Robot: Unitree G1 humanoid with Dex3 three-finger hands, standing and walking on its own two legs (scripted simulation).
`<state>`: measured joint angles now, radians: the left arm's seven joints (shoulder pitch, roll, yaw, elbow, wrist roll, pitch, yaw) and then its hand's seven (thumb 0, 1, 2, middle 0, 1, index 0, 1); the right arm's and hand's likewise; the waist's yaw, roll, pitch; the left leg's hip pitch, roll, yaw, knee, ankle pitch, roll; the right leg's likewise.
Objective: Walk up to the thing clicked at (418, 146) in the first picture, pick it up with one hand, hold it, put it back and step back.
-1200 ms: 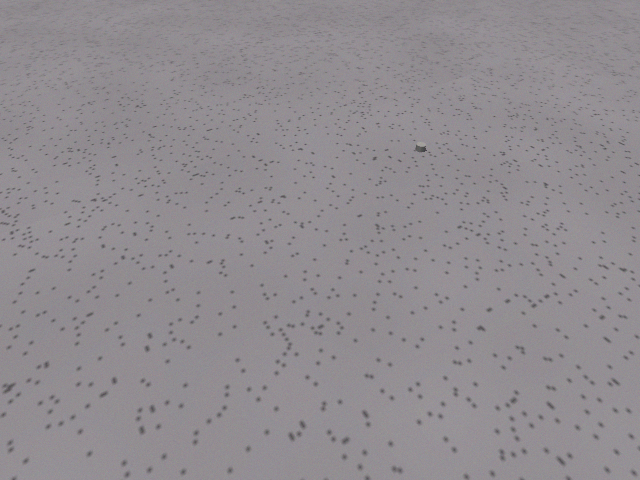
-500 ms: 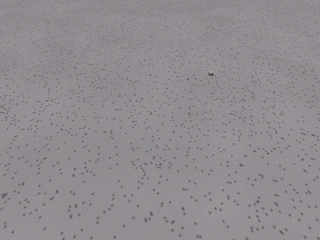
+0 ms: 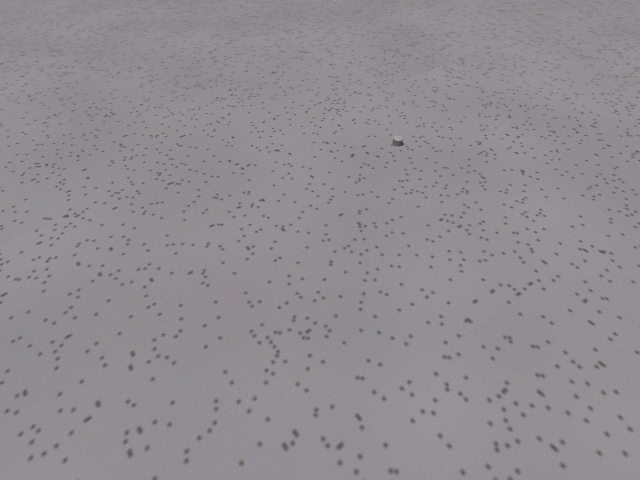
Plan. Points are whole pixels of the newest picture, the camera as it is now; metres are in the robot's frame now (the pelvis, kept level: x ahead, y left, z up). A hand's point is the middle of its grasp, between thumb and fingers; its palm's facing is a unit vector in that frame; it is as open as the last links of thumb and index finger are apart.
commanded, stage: walk up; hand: left
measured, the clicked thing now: (397, 141) +1.92 -0.39 -0.76
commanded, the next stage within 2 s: none
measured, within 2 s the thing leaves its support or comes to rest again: neither
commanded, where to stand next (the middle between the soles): +1.72 +0.01 m, yaw -96 degrees
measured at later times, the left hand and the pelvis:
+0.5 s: hand (205, 388) +0.30 +0.20 -0.13, palm faces -0.31 -0.84 -0.45, open 7.4 cm; pelvis +0.19 -0.06 -0.01, yaw -24 degrees
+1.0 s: hand (303, 166) +0.84 +0.06 -0.12, palm faces -0.67 -0.55 -0.49, open 7.4 cm; pelvis +0.52 -0.05 -0.01, yaw -43 degrees
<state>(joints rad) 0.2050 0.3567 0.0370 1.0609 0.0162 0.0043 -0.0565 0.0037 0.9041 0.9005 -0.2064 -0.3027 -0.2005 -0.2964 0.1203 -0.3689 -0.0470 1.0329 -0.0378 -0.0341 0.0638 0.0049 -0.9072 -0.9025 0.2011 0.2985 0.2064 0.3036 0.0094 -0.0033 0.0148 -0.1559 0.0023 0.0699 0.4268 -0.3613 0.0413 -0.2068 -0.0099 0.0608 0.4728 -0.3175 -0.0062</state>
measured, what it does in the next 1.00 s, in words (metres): walks ahead, turning right: right foot, then left foot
